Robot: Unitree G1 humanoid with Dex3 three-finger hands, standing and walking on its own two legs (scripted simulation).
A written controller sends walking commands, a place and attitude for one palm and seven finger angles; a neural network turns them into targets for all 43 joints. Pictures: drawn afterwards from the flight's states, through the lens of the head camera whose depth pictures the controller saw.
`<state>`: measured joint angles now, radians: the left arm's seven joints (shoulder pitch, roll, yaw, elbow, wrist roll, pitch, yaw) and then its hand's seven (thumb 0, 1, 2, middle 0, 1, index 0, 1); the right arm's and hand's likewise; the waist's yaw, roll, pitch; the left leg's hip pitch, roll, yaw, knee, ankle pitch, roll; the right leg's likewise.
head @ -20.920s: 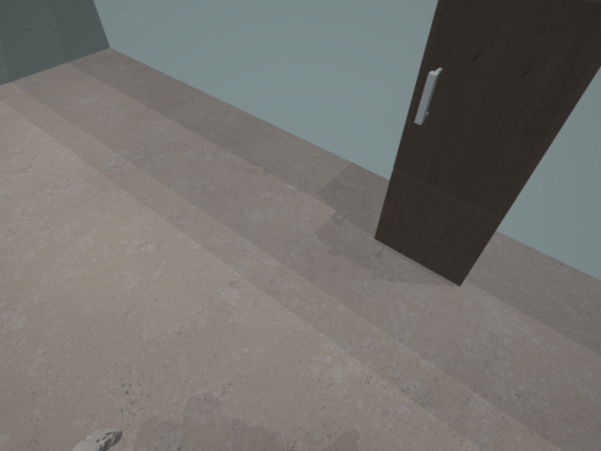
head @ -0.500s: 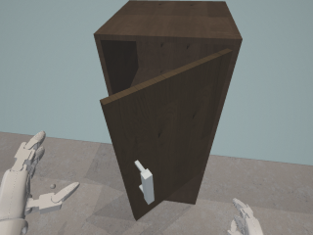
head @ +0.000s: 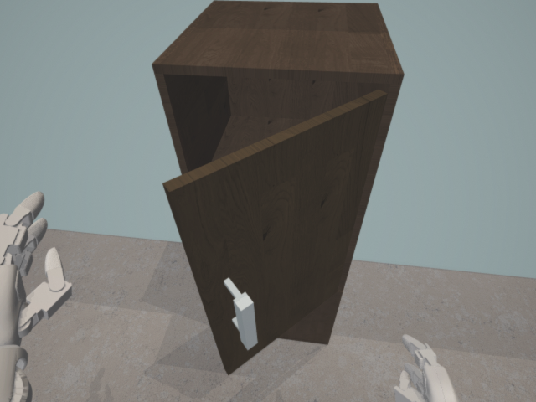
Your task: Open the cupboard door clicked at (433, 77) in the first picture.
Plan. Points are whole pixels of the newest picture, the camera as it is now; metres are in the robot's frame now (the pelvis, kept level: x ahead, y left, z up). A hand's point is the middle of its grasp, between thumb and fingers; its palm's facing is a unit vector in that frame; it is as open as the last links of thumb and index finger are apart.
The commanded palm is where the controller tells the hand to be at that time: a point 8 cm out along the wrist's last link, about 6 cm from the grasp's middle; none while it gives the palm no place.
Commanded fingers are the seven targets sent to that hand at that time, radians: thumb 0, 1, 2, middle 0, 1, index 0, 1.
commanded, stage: draw the hand back to the body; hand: left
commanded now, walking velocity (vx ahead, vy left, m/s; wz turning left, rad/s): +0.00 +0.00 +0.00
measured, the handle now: (239, 314) +0.27 +0.09 -0.04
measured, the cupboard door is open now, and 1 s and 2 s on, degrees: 45 45 45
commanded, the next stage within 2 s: step back with the hand held close in 0.14 s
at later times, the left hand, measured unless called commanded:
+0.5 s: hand (68, 288) +0.19 +0.26 +0.15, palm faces +0.38 -0.80 -0.46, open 7.4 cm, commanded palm +0.12 +0.30 +0.18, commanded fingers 0.00 0.90 0.90 -0.20 -0.30 -0.20 -0.30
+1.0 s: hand out of the picture +0.10 +0.28 +0.15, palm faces +0.46 -0.78 -0.43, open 7.4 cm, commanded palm +0.03 +0.32 +0.18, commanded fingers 0.00 0.90 0.90 -0.20 -0.30 -0.20 -0.30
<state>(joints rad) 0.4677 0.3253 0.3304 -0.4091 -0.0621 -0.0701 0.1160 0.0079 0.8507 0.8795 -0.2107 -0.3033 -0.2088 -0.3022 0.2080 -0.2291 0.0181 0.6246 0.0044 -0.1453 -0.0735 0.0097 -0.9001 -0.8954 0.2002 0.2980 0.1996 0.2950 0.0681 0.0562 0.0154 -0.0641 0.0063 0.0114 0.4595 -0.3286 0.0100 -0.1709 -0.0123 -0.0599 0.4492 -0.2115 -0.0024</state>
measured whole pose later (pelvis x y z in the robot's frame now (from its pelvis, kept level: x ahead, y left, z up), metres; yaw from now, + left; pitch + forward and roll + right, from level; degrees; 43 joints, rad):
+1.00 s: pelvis -0.11 +0.02 -0.02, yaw +1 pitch -2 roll -1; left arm 0.48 0.37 0.42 -0.52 0.01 -0.19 0.16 0.01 0.88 0.90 -0.22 -0.30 -0.21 -0.30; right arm 0.23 -0.22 0.01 0.55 0.00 -0.06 -0.07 0.01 -0.90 -0.90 0.20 0.30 0.20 0.30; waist 0.00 -0.03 0.06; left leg -0.37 -0.02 0.03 0.67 -0.31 0.05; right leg -0.42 -0.03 -0.01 0.55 -0.15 0.02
